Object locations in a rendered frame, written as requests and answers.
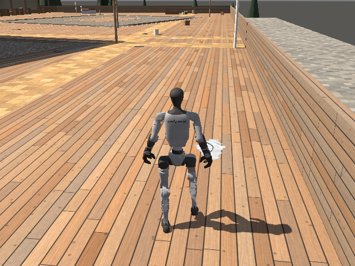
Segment right robot forearm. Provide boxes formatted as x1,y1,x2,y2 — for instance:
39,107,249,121
199,135,211,158

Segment right robot upper arm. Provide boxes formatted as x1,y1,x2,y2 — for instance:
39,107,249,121
189,112,204,143

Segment right robot hand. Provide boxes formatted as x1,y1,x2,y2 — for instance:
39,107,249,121
200,156,212,168

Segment left robot hand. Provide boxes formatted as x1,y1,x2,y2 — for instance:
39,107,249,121
143,153,155,164

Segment left robot upper arm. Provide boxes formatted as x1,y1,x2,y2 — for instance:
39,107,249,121
150,112,166,142

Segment right robot foot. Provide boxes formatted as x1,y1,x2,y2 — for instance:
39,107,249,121
191,206,199,216

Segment left robot forearm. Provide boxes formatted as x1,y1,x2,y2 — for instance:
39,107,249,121
144,134,155,155

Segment right robot thigh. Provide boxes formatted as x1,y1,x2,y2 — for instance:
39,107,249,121
185,154,196,181

